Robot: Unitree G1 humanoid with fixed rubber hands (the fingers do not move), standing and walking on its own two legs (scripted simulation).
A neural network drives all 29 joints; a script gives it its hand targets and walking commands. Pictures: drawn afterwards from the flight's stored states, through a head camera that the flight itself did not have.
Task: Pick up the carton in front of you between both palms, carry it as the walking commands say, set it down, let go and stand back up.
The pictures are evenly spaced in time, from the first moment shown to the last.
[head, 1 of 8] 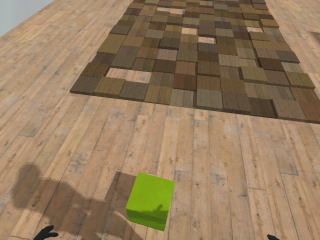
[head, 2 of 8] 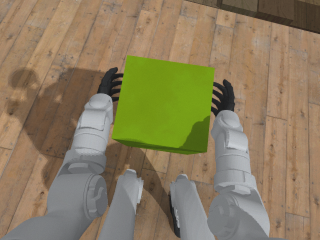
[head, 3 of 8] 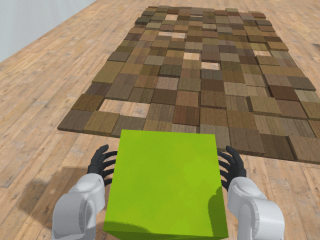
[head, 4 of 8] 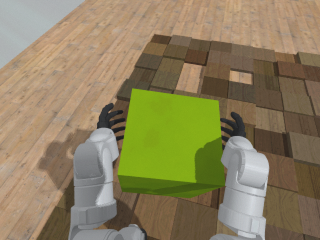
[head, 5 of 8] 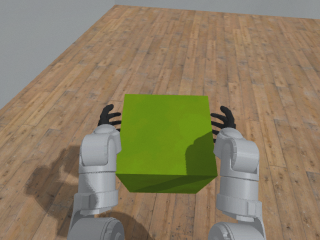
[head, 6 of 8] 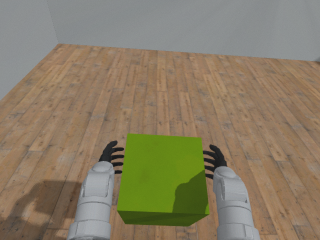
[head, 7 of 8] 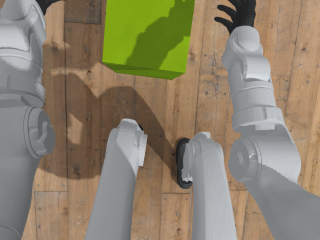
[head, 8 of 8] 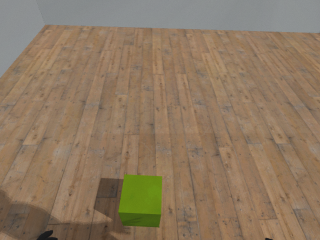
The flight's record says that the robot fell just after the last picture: no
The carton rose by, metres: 0.77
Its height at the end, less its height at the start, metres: +0.00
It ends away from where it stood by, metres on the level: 6.37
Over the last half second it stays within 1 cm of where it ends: yes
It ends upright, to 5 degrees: yes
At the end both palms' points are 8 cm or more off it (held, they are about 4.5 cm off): yes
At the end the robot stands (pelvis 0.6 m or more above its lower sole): yes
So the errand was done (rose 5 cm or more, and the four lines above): yes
